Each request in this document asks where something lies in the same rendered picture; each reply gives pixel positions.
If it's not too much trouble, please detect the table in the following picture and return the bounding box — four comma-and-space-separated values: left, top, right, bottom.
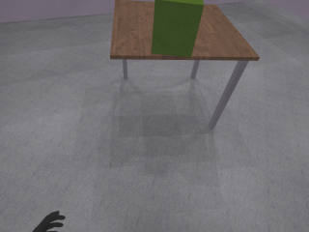
110, 0, 260, 130

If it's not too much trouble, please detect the left robot hand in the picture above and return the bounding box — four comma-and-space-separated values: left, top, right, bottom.
33, 211, 66, 232

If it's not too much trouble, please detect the carton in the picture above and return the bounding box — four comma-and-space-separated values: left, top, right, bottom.
152, 0, 205, 58

